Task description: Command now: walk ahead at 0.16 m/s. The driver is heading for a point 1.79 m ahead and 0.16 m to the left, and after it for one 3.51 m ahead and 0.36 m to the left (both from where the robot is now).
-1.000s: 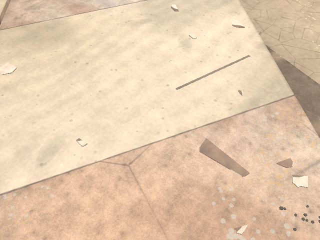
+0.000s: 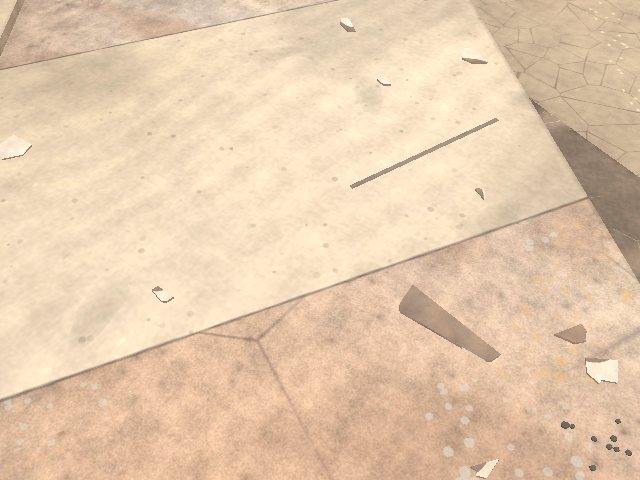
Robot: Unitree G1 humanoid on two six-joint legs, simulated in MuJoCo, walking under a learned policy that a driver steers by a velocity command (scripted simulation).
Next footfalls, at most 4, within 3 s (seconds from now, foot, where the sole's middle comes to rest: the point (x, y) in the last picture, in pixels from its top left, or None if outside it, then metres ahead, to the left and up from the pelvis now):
0.24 right None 0.14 -0.16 -0.77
0.76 left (299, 476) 0.53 0.07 -0.77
1.32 right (404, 348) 0.83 -0.17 -0.77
1.88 left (304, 247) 1.15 0.07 -0.77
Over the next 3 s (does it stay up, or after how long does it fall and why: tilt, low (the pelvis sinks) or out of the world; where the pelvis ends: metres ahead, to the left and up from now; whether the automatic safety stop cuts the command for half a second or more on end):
stays up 1.60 -0.03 -0.02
